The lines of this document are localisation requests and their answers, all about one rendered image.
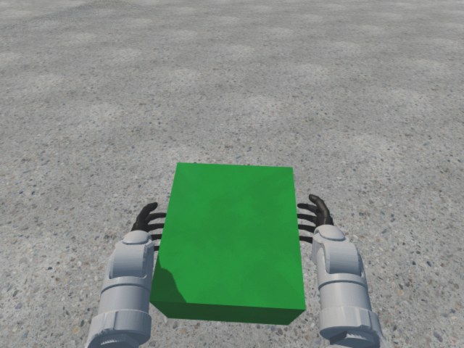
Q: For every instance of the carton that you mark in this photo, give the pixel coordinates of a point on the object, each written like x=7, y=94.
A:
x=230, y=246

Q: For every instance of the robot left forearm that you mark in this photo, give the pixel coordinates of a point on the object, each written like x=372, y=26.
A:
x=123, y=319

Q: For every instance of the robot right forearm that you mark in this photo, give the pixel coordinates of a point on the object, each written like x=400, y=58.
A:
x=346, y=316

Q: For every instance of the robot left hand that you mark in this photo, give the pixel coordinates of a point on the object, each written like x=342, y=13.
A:
x=145, y=217

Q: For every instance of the robot right hand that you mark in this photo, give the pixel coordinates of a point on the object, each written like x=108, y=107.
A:
x=322, y=213

